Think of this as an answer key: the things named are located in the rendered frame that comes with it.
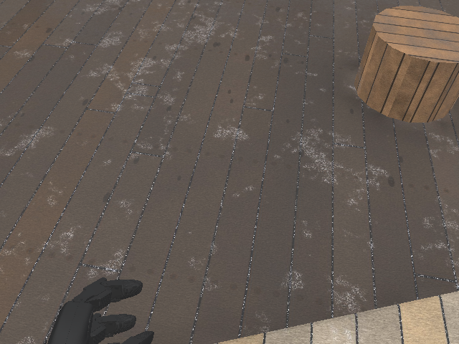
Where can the left robot hand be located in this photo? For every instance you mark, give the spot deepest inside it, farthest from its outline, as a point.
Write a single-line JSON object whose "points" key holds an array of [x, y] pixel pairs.
{"points": [[76, 323]]}

